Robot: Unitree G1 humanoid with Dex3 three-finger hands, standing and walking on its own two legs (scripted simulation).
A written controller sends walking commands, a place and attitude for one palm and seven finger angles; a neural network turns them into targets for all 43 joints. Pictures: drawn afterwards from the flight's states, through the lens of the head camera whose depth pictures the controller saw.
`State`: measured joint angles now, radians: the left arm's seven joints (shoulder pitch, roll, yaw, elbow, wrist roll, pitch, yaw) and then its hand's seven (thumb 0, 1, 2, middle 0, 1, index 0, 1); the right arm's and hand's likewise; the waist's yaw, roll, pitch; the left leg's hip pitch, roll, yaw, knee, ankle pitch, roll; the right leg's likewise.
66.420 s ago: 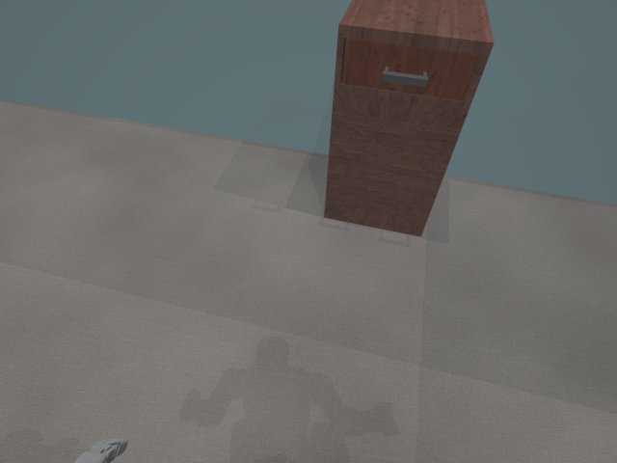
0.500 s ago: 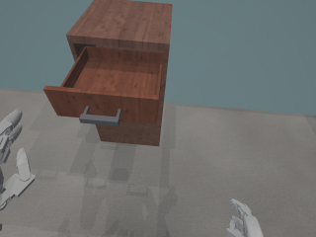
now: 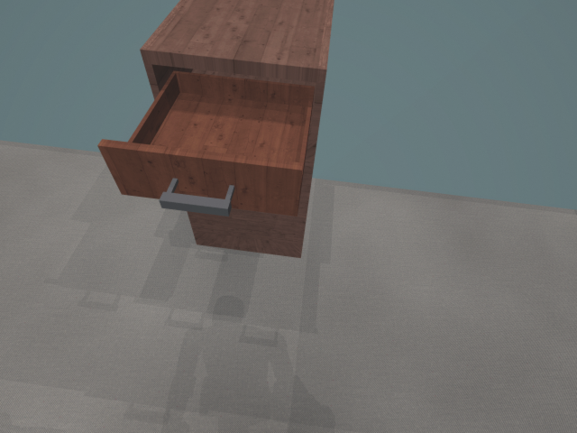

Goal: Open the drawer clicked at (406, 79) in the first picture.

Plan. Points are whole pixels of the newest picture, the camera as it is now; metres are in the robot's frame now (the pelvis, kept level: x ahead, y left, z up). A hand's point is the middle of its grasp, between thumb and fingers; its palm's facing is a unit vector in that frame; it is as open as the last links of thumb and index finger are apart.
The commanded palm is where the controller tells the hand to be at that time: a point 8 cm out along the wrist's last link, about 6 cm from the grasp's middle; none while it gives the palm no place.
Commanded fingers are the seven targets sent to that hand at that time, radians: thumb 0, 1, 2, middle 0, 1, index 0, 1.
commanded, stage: let the arm hang, fingers relaxed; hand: left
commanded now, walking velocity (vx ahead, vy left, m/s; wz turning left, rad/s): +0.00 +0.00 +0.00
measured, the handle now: (199, 195) +0.53 +0.21 -0.05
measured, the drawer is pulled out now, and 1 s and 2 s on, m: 0.30 0.30 0.30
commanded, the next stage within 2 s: look to check the result in 0.62 s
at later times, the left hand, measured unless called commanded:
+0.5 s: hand out of the picture +0.00 +0.14 -0.18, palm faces -0.01 -0.98 -0.18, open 7.3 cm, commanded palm none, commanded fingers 0.00 0.90 0.90 -0.20 -0.30 -0.20 -0.30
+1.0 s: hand out of the picture +0.00 +0.12 -0.17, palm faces +0.01 -0.98 -0.19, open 7.3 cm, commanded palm none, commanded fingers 0.00 0.90 0.90 -0.20 -0.30 -0.20 -0.30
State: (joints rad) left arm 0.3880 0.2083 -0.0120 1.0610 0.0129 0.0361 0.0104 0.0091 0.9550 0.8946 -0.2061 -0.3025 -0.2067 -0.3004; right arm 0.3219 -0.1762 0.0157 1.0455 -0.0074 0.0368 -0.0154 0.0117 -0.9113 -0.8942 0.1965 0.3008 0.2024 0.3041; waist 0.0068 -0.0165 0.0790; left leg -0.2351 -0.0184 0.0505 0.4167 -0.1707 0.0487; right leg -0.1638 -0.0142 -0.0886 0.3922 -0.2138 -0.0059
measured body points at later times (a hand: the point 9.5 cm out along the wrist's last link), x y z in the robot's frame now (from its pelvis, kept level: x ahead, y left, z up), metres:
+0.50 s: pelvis +0.01 -0.01 +0.00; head +0.02 -0.02 +0.45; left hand +0.00 +0.20 -0.16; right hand -0.02 -0.22 -0.17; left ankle +0.04 +0.08 -0.74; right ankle +0.00 -0.12 -0.74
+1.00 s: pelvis +0.02 -0.04 +0.00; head +0.05 -0.05 +0.45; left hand +0.00 +0.18 -0.16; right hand +0.00 -0.24 -0.17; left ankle +0.04 +0.08 -0.74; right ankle +0.00 -0.12 -0.74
